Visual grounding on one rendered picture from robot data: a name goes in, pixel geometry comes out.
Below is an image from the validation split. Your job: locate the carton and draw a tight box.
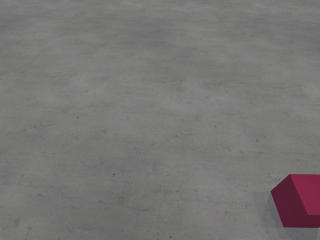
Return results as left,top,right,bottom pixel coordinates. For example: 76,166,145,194
270,174,320,228

